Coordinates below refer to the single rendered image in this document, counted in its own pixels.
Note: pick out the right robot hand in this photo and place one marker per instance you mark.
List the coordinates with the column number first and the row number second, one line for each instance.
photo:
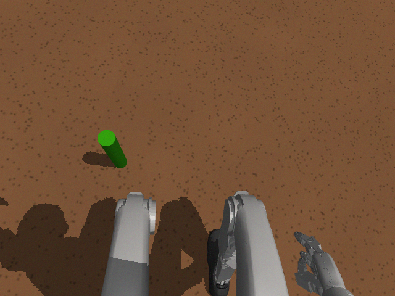
column 325, row 272

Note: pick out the can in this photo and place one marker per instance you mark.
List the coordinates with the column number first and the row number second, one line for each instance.
column 111, row 146

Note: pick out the right robot foot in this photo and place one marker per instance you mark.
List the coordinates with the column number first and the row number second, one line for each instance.
column 215, row 289

